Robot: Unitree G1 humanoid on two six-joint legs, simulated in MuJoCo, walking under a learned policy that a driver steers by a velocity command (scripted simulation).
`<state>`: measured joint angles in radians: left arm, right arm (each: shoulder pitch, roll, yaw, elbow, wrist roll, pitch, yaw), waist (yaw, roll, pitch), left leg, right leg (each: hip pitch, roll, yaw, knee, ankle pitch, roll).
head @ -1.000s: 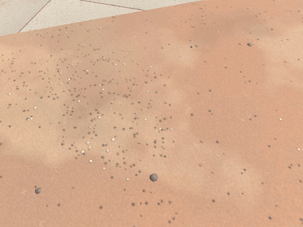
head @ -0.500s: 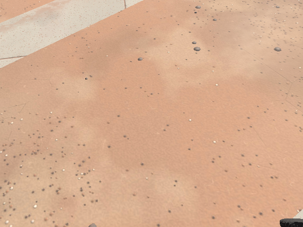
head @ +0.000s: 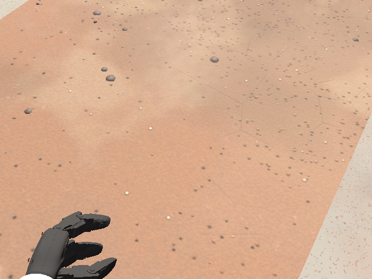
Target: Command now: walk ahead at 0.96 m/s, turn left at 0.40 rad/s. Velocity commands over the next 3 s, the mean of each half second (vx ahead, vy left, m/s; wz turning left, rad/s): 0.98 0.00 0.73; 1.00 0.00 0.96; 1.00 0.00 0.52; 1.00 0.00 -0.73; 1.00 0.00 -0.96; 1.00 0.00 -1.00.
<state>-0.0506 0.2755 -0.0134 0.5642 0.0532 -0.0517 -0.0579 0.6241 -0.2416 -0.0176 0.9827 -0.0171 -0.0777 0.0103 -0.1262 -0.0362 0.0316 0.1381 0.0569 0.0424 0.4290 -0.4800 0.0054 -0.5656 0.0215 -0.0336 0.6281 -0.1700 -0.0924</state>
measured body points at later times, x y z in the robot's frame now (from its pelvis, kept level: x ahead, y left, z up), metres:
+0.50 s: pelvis +0.45 +0.06 -0.02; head +0.47 +0.07 +0.43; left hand +0.40 +0.32 -0.15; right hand +0.68 -0.15 -0.13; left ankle +0.53 +0.09 -0.71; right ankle +0.26 -0.13 -0.56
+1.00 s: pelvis +0.88 +0.23 +0.02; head +0.89 +0.25 +0.47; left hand +0.73 +0.50 -0.08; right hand +1.19 +0.12 -0.08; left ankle +0.74 +0.21 -0.60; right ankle +0.99 +0.15 -0.71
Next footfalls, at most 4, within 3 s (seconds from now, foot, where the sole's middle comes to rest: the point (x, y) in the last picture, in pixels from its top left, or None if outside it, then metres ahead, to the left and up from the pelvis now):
0.44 left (137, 241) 0.57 0.10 -0.75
0.86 right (113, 140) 1.02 0.18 -0.75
1.32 left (4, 138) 1.07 0.64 -0.75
1.76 right None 1.38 0.97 -0.75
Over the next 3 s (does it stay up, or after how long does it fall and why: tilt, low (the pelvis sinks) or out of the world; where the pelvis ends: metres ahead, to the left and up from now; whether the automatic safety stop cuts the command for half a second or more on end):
stays up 2.15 1.40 0.01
